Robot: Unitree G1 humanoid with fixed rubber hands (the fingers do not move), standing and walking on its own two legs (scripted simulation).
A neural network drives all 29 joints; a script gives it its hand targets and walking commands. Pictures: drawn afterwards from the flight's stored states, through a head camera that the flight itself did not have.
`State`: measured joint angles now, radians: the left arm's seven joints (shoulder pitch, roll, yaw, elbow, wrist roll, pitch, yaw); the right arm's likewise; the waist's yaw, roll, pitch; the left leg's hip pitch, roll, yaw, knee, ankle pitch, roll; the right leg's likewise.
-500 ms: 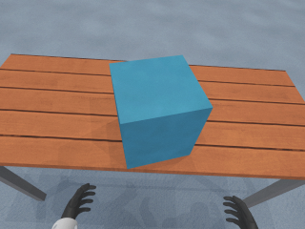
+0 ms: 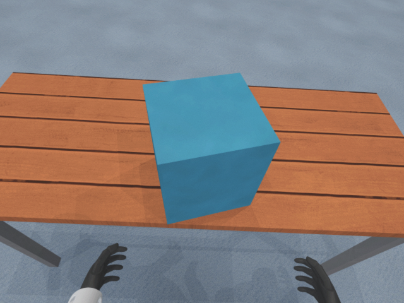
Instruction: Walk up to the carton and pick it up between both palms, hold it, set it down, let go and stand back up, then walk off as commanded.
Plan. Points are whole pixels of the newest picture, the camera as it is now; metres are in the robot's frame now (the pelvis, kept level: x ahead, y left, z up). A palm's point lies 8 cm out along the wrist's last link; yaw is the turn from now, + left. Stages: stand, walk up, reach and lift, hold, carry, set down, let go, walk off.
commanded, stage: let go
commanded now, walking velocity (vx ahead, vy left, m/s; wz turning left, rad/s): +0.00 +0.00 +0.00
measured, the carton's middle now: (202, 151) +0.42 +0.02 +0.03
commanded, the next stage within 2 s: stand in 0.06 s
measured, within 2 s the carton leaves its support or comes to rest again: neither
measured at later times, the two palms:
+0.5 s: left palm out of the picture +0.12 +0.26 -0.09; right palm out of the picture +0.13 -0.28 -0.09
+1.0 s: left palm out of the picture +0.11 +0.28 -0.09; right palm out of the picture +0.12 -0.28 -0.10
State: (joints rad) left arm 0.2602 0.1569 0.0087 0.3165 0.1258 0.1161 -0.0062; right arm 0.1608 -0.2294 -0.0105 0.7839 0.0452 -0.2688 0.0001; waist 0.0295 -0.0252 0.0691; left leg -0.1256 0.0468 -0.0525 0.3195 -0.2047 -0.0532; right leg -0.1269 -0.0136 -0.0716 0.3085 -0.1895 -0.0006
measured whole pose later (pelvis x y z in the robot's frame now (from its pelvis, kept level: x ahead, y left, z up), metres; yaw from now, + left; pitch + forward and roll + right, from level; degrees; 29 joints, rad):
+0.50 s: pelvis +0.00 -0.01 -0.01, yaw +0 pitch -2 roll +0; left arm 0.25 0.30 0.05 0.59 0.13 -0.01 0.00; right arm 0.18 -0.27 -0.06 0.78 -0.01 -0.03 0.01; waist 0.03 -0.04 0.04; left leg -0.13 0.04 -0.05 0.41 -0.26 -0.05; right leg -0.15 -0.02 -0.07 0.46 -0.27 -0.01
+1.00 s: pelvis +0.00 +0.00 -0.01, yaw +0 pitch -2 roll +0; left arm 0.25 0.33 0.05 0.65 0.13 -0.02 0.00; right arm 0.20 -0.28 -0.05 0.80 -0.01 -0.02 0.01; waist 0.03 -0.04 0.04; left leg -0.13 0.04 -0.05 0.41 -0.26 -0.05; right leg -0.15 -0.02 -0.07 0.44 -0.27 -0.01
